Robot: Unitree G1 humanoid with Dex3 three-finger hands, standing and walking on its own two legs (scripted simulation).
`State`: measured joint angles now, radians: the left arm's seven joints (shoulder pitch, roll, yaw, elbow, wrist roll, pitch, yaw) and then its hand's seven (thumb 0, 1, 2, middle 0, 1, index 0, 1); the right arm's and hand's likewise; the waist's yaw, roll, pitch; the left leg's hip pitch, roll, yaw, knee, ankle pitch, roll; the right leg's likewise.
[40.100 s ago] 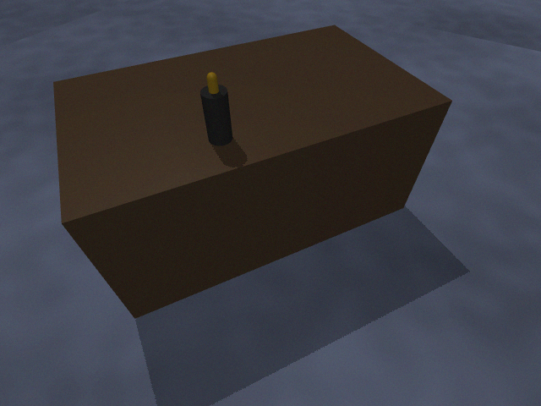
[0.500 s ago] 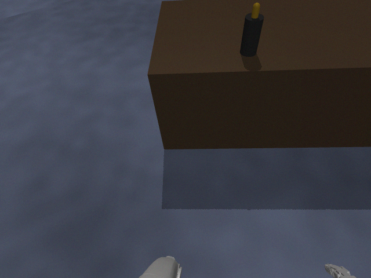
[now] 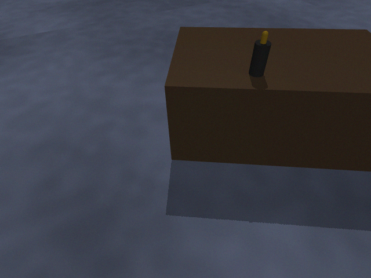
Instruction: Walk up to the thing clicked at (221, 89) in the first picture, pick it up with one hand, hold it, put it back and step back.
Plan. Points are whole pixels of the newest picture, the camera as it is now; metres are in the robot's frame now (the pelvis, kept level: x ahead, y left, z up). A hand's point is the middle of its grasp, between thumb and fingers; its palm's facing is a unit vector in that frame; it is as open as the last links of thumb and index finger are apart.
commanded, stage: step back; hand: right
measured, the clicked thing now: (260, 53) +1.15 -0.29 -0.06
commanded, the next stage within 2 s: stand in 0.54 s
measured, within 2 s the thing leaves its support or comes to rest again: neither
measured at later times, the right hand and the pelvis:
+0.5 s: hand out of the picture +0.14 -0.22 -0.16, palm faces -0.02 +0.94 -0.33, open 7.4 cm; pelvis +0.05 +0.03 +0.00, yaw +1 degrees
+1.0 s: hand out of the picture +0.14 -0.22 -0.14, palm faces -0.01 +0.94 -0.34, open 7.4 cm; pelvis +0.04 +0.03 +0.02, yaw +0 degrees
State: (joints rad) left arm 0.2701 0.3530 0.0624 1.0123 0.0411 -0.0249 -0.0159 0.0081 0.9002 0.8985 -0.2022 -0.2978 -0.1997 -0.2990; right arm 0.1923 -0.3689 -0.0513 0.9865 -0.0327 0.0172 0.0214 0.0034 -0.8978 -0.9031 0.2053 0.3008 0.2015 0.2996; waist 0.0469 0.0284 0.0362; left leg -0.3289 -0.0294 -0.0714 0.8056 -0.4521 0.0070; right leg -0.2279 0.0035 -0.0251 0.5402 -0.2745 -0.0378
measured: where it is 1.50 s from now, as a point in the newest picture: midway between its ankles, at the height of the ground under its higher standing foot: outside the picture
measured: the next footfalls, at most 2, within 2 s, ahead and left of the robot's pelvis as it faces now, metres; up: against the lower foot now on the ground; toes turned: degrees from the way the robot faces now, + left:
none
